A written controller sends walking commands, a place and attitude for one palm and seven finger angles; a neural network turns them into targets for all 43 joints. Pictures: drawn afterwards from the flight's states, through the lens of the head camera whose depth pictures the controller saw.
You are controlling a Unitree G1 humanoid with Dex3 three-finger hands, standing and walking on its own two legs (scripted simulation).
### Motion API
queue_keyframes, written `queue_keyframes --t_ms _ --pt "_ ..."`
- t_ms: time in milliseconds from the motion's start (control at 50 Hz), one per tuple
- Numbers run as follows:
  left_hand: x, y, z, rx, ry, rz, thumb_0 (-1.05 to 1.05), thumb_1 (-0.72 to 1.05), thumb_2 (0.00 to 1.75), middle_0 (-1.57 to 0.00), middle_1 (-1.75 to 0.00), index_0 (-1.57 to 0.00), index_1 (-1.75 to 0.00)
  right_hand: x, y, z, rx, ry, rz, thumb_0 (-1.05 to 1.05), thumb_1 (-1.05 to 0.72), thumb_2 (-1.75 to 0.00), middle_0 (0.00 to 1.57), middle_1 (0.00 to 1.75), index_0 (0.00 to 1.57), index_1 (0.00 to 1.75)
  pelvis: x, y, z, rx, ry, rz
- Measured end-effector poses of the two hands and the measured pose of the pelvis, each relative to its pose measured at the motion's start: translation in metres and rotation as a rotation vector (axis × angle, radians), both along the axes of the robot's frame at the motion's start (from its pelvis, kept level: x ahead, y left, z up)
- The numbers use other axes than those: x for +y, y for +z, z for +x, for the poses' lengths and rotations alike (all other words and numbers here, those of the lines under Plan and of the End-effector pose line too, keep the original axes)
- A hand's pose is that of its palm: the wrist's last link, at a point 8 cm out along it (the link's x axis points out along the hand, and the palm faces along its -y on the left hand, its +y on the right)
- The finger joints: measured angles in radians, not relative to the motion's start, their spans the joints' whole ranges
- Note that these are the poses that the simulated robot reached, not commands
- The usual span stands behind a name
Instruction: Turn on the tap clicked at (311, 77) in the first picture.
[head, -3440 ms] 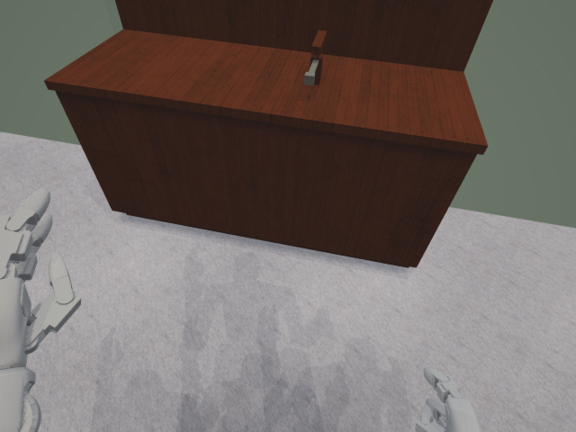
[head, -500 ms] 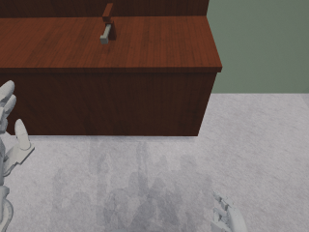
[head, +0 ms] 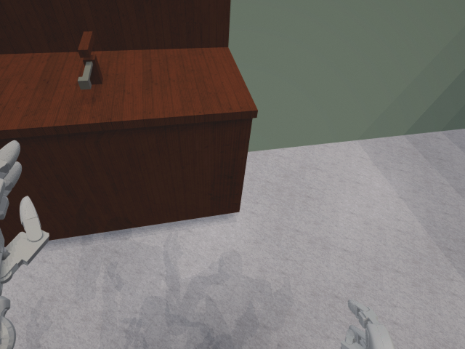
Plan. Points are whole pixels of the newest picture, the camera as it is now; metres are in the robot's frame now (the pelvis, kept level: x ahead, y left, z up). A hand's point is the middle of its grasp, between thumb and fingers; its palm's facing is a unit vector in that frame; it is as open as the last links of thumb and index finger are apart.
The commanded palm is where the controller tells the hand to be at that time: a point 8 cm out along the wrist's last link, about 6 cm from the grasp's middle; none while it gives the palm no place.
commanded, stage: take the last steps up to it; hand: left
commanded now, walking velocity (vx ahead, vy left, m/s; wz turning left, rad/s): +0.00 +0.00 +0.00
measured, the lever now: (84, 83) +0.78 +0.50 +0.01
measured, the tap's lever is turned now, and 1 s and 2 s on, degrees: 0 0 0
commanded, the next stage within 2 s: none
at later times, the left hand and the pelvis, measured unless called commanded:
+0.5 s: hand (69, 234) +0.21 +0.23 +0.17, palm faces +0.40 -0.81 -0.43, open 7.4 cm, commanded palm +0.16 +0.27 +0.18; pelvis +0.00 -0.01 +0.00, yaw +1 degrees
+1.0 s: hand (71, 184) +0.29 +0.27 +0.15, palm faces +0.44 -0.78 -0.45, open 7.4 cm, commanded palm +0.24 +0.30 +0.18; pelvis +0.09 +0.02 +0.00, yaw +2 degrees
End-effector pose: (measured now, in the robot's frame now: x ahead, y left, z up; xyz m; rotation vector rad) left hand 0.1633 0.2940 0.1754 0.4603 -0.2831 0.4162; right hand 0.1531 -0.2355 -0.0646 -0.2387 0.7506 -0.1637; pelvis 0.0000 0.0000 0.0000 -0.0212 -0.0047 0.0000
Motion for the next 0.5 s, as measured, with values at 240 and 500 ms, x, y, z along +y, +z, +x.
queue_keyframes --t_ms 240,500 --pt "-0.065 0.014 0.005 -0.013 -0.117 0.084 0.01 0.89 0.90 -0.21 -0.30 -0.21 -0.30 -0.006 -0.036 -0.034 0.043 0.012 0.133 0.01 -0.90 -0.90 0.21 0.30 0.21 0.30 -0.033 -0.007 -0.023 0.000 -0.018 0.003" --pt "-0.030 0.007 0.005 0.029 -0.041 0.054 0.01 0.88 0.90 -0.21 -0.30 -0.21 -0.30 -0.055 -0.021 -0.042 0.154 -0.076 -0.070 0.01 -0.91 -0.90 0.20 0.30 0.20 0.30 -0.012 0.001 0.003 0.013 0.012 0.025"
